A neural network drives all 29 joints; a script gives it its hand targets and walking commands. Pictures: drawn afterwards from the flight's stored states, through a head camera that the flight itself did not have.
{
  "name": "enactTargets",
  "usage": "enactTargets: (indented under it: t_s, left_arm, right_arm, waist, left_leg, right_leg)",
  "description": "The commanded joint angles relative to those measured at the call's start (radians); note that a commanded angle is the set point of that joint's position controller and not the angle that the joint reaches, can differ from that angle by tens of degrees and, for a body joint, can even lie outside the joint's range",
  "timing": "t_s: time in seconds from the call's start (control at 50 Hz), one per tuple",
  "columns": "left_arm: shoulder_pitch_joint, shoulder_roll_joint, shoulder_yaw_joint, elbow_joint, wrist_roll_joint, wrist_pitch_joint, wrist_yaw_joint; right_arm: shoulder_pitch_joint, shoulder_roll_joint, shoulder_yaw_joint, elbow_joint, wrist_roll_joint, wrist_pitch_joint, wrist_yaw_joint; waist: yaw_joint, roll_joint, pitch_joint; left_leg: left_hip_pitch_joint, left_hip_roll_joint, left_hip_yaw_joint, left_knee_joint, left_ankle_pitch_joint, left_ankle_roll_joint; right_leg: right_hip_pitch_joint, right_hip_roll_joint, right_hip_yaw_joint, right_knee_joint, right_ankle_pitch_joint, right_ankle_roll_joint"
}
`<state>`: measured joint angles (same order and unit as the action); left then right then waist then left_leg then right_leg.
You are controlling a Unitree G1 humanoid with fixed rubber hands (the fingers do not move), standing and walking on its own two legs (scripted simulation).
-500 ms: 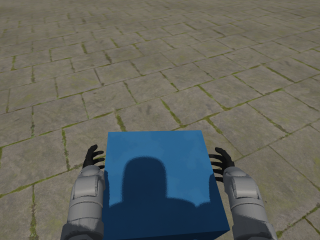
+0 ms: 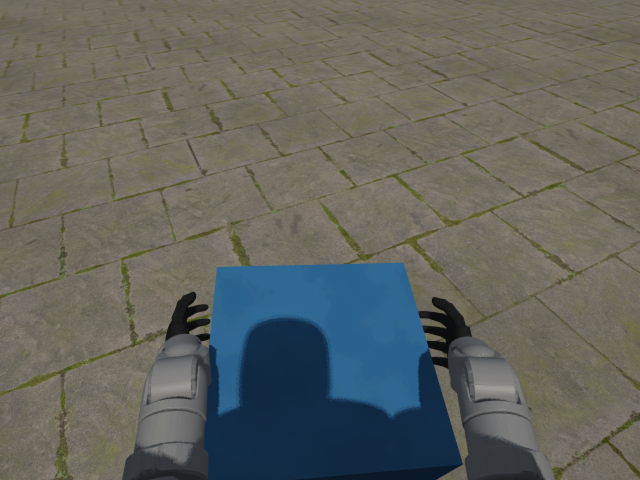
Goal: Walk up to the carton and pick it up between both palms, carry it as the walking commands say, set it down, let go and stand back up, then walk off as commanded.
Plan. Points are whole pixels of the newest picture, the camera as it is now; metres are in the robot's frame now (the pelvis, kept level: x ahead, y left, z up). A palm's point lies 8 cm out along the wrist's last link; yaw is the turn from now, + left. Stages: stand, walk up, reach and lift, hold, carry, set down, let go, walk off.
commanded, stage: hold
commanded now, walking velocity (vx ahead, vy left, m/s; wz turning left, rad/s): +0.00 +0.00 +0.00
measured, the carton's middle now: (314, 388) +0.29 +0.01 -0.10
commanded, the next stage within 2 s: carry in 0.54 s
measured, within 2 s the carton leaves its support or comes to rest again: neither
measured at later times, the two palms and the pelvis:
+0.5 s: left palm (183, 347) +0.29 +0.18 +0.03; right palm (459, 352) +0.27 -0.18 +0.01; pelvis +0.00 +0.01 +0.00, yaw +0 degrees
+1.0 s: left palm (173, 391) +0.23 +0.18 +0.03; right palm (457, 336) +0.28 -0.18 +0.04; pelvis -0.03 -0.04 -0.05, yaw +6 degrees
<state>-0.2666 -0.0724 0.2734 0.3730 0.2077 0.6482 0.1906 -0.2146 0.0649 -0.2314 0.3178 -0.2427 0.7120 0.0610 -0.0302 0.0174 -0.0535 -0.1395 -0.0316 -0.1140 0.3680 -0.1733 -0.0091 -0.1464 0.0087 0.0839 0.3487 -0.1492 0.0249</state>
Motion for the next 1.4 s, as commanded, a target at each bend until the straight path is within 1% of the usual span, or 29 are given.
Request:
enactTargets:
  t_s: [0.0, 0.5, 0.52, 0.62, 0.68, 0.74, 0.76, 0.78, 0.8, 0.82, 0.84, 0.88, 0.9, 0.92, 0.94, 0.96, 1.0, 1.06, 1.08, 1.1, 1.12, 1.14, 1.18, 1.24, 1.26, 1.28, 1.3, 1.36, 1.38]
  left_arm:
    - [-0.746, -0.888, -0.622, -0.161, -0.285, -0.044, -0.601]
    - [-0.723, -0.916, -0.66, -0.174, -0.306, -0.052, -0.598]
    - [-0.664, -0.912, -0.619, -0.198, -0.288, -0.028, -0.565]
    - [-0.706, -0.894, -0.73, -0.398, -0.431, 0.102, -0.511]
    - [-0.722, -0.88, -0.767, -0.461, -0.496, 0.207, -0.489]
    - [-0.844, -0.864, -0.793, -0.544, -0.566, 0.301, -0.461]
    - [-0.788, -0.858, -0.789, -0.569, -0.565, 0.337, -0.45]
    - [-0.599, -0.875, -0.746, -0.522, -0.532, 0.378, -0.441]
    - [-0.553, -0.868, -0.732, -0.511, -0.518, 0.411, -0.44]
    - [-0.813, -0.857, -0.781, -0.601, -0.569, 0.419, -0.431]
    - [-0.899, -0.863, -0.794, -0.643, -0.59, 0.437, -0.416]
    - [-0.78, -0.862, -0.75, -0.611, -0.541, 0.477, -0.398]
    - [-0.588, -0.889, -0.724, -0.57, -0.506, 0.506, -0.401]
    - [-0.564, -0.906, -0.735, -0.614, -0.506, 0.521, -0.409]
    - [-0.744, -0.904, -0.768, -0.728, -0.567, 0.525, -0.422]
    - [-0.808, -0.951, -0.823, -0.782, -0.617, 0.533, -0.427]
    - [-0.706, -0.915, -0.805, -0.723, -0.6, 0.551, -0.447]
    - [-0.621, -0.922, -0.817, -0.715, -0.6, 0.566, -0.464]
    - [-0.615, -0.951, -0.818, -0.698, -0.6, 0.569, -0.465]
    - [-0.579, -0.949, -0.819, -0.696, -0.596, 0.562, -0.464]
    - [-0.562, -0.949, -0.833, -0.71, -0.595, 0.55, -0.46]
    - [-0.573, -0.949, -0.835, -0.742, -0.592, 0.546, -0.455]
    - [-0.492, -0.95, -0.822, -0.677, -0.565, 0.561, -0.443]
    - [-0.479, -0.917, -0.815, -0.712, -0.503, 0.558, -0.422]
    - [-0.478, -0.909, -0.821, -0.742, -0.508, 0.557, -0.423]
    - [-0.49, -0.903, -0.828, -0.771, -0.514, 0.561, -0.425]
    - [-0.615, -0.923, -0.867, -0.822, -0.58, 0.56, -0.432]
    - [-0.509, -0.921, -0.852, -0.73, -0.585, 0.568, -0.451]
    - [-0.496, -0.903, -0.847, -0.728, -0.578, 0.567, -0.456]
  right_arm:
    - [-0.753, 0.964, 0.613, -0.219, 0.332, -0.094, 0.281]
    - [-0.733, 0.95, 0.616, -0.242, 0.336, -0.104, 0.276]
    - [-0.809, 0.948, 0.66, -0.308, 0.351, -0.092, 0.271]
    - [-0.764, 0.902, 0.717, -0.427, 0.417, 0.011, 0.209]
    - [-0.754, 0.863, 0.721, -0.466, 0.46, 0.12, 0.191]
    - [-0.887, 0.847, 0.765, -0.576, 0.543, 0.22, 0.173]
    - [-0.809, 0.851, 0.749, -0.585, 0.545, 0.262, 0.171]
    - [-0.69, 0.874, 0.727, -0.575, 0.539, 0.308, 0.177]
    - [-0.691, 0.876, 0.733, -0.58, 0.56, 0.339, 0.188]
    - [-0.915, 0.857, 0.775, -0.629, 0.618, 0.343, 0.19]
    - [-1.012, 0.883, 0.794, -0.655, 0.661, 0.36, 0.19]
    - [-0.878, 0.91, 0.752, -0.567, 0.664, 0.407, 0.197]
    - [-0.725, 0.923, 0.725, -0.554, 0.648, 0.428, 0.207]
    - [-0.699, 0.934, 0.727, -0.565, 0.652, 0.438, 0.221]
    - [-0.716, 0.951, 0.724, -0.573, 0.64, 0.426, 0.217]
    - [-0.722, 0.986, 0.735, -0.618, 0.638, 0.424, 0.2]
    - [-0.64, 0.946, 0.713, -0.627, 0.574, 0.448, 0.171]
    - [-0.571, 0.91, 0.727, -0.679, 0.533, 0.461, 0.158]
    - [-0.63, 0.91, 0.743, -0.74, 0.55, 0.457, 0.158]
    - [-0.65, 0.907, 0.77, -0.787, 0.57, 0.46, 0.157]
    - [-0.681, 0.895, 0.784, -0.826, 0.585, 0.468, 0.158]
    - [-0.735, 0.908, 0.812, -0.871, 0.611, 0.464, 0.167]
    - [-0.695, 0.902, 0.805, -0.806, 0.626, 0.473, 0.181]
    - [-0.649, 0.893, 0.818, -0.756, 0.643, 0.483, 0.213]
    - [-0.62, 0.909, 0.822, -0.743, 0.65, 0.483, 0.218]
    - [-0.606, 0.901, 0.822, -0.753, 0.653, 0.477, 0.222]
    - [-0.626, 0.932, 0.824, -0.77, 0.65, 0.466, 0.213]
    - [-0.522, 0.888, 0.785, -0.735, 0.578, 0.475, 0.173]
    - [-0.517, 0.874, 0.782, -0.754, 0.557, 0.474, 0.168]
  waist:
    - [-0.001, 0.003, -0.387]
    - [-0.01, -0.035, -0.404]
    - [0.037, -0.023, -0.502]
    - [0.032, 0.087, -0.48]
    - [0.029, 0.182, -0.449]
    - [0.035, 0.068, -0.441]
    - [0.041, -0.1, -0.445]
    - [0.042, -0.237, -0.463]
    - [0.034, -0.173, -0.426]
    - [0.034, -0.084, -0.414]
    - [0.036, -0.098, -0.42]
    - [0.02, -0.128, -0.413]
    - [0.01, -0.057, -0.436]
    - [0.01, 0.179, -0.428]
    - [0.01, 0.386, -0.419]
    - [0.016, 0.308, -0.429]
    - [0.007, 0.175, -0.425]
    - [0.019, 0.196, -0.469]
    - [0.028, 0.173, -0.46]
    - [0.027, -0.011, -0.494]
    - [0.036, -0.252, -0.469]
    - [0.039, -0.262, -0.485]
    - [0.038, -0.097, -0.433]
    - [0.015, -0.118, -0.418]
    - [0.01, 0.008, -0.416]
    - [0.02, 0.308, -0.392]
    - [0.005, 0.333, -0.386]
    - [-0.006, 0.169, -0.424]
    - [0.002, 0.192, -0.422]
  left_leg:
    - [0.045, -0.068, 0.082, -0.082, 0.095, 0.004]
    - [0.057, -0.062, 0.069, -0.067, 0.142, 0.007]
    - [0.042, 0.17, 0.018, 0.085, 0.255, 0.046]
    - [-0.022, 0.306, -0.196, 0.185, 0.465, 0.109]
    - [-0.105, 0.313, -0.213, 0.218, 0.484, 0.101]
    - [-0.345, 0.204, -0.088, 0.315, 0.158, 0.035]
    - [-0.464, 0.114, 0.023, 0.488, -0.034, -0.002]
    - [-0.499, 0.058, 0.142, 0.652, -0.414, -0.015]
    - [-0.487, 0.077, 0.15, 0.72, -0.444, -0.022]
    - [-0.479, 0.094, 0.145, 0.701, -0.404, -0.013]
    - [-0.449, 0.098, 0.167, 0.635, -0.373, -0.003]
    - [-0.234, 0.098, 0.197, 0.415, -0.2, 0.016]
    - [-0.106, 0.124, 0.125, 0.254, -0.137, 0.029]
    - [0.0, 0.325, -0.23, 0.043, -0.09, 0.086]
    - [0.048, 0.518, -0.535, 0.011, 0.133, 0.198]
    - [0.046, 0.479, -0.484, 0.084, 0.278, 0.216]
    - [-0.022, 0.439, -0.377, 0.122, 0.439, 0.178]
    - [-0.161, 0.312, -0.133, 0.23, 0.443, 0.103]
    - [-0.261, 0.274, -0.082, 0.286, 0.352, 0.074]
    - [-0.4, 0.189, 0.027, 0.402, 0.096, 0.029]
    - [-0.552, 0.064, 0.19, 0.552, -0.323, -0.004]
    - [-0.524, 0.094, 0.208, 0.689, -0.459, 0.005]
    - [-0.497, 0.106, 0.194, 0.644, -0.395, 0.017]
    - [-0.23, 0.114, 0.2, 0.286, -0.134, 0.036]
    - [-0.125, 0.224, -0.01, 0.111, -0.073, 0.072]
    - [-0.002, 0.509, -0.459, 0.028, 0.176, 0.174]
    - [0.028, 0.491, -0.494, 0.061, 0.279, 0.235]
    - [-0.031, 0.41, -0.325, 0.134, 0.378, 0.176]
    - [-0.101, 0.369, -0.232, 0.154, 0.409, 0.144]
  right_leg:
    - [0.153, 0.076, -0.09, -0.032, 0.162, 0.001]
    - [0.158, 0.076, -0.084, -0.028, 0.205, 0.004]
    - [0.09, -0.128, -0.047, 0.175, 0.168, -0.043]
    - [-0.118, -0.089, -0.068, 0.319, 0.038, -0.02]
    - [-0.137, -0.058, -0.105, 0.326, -0.112, -0.034]
    - [0.04, -0.095, -0.032, 0.218, -0.069, -0.079]
    - [0.105, -0.244, 0.133, 0.165, 0.069, -0.139]
    - [0.073, -0.378, 0.238, 0.106, 0.123, -0.224]
    - [-0.022, -0.387, 0.234, 0.068, 0.0, -0.24]
    - [-0.035, -0.363, 0.193, 0.081, 0.024, -0.234]
    - [-0.053, -0.341, 0.129, 0.107, 0.1, -0.212]
    - [-0.207, -0.284, -0.022, 0.146, -0.032, -0.153]
    - [-0.264, -0.233, -0.108, 0.27, -0.058, -0.106]
    - [-0.444, -0.132, -0.197, 0.492, -0.162, -0.03]
    - [-0.553, -0.031, -0.176, 0.637, -0.384, 0.013]
    - [-0.509, -0.061, -0.093, 0.669, -0.351, 0.0]
    - [-0.463, -0.043, -0.119, 0.636, -0.339, 0.006]
    - [-0.154, -0.016, -0.187, 0.268, -0.231, -0.004]
    - [-0.024, -0.065, -0.14, 0.178, -0.145, -0.024]
    - [0.126, -0.189, -0.006, 0.134, 0.017, -0.065]
    - [0.133, -0.363, 0.15, 0.147, 0.306, -0.175]
    - [0.079, -0.403, 0.115, 0.147, 0.326, -0.233]
    - [0.061, -0.353, 0.0, 0.15, 0.247, -0.203]
    - [-0.11, -0.284, -0.182, 0.26, 0.116, -0.122]
    - [-0.23, -0.223, -0.244, 0.396, -0.017, -0.058]
    - [-0.468, -0.101, -0.274, 0.57, -0.306, 0.02]
    - [-0.494, -0.061, -0.157, 0.638, -0.411, 0.009]
    - [-0.419, -0.042, -0.146, 0.554, -0.334, 0.004]
    - [-0.32, -0.035, -0.168, 0.439, -0.31, 0.006]
